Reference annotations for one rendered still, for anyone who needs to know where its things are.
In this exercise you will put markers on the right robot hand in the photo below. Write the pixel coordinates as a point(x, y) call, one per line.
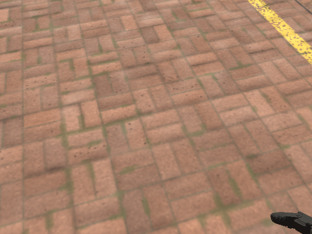
point(299, 221)

